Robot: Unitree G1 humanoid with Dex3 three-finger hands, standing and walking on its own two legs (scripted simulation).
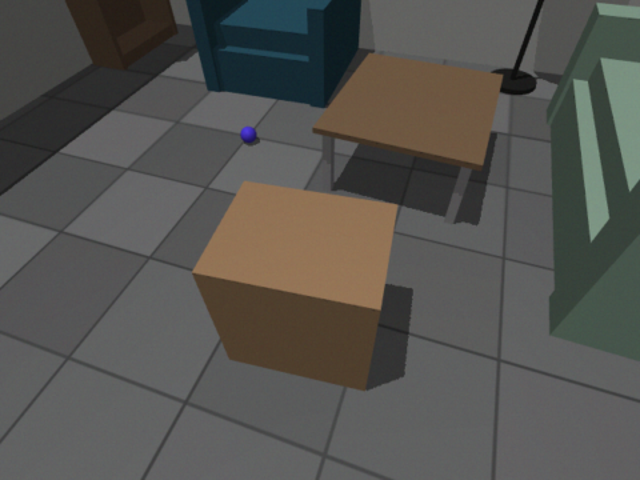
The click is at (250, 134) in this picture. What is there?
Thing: free ball
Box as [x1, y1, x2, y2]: [240, 127, 256, 142]
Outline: 244,127 240,133 241,137 244,141 250,142 255,138 255,131 251,127
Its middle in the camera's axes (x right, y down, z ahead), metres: -0.40 -0.57 +2.12
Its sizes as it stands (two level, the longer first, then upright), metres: 0.086 0.086 0.086
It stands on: the floor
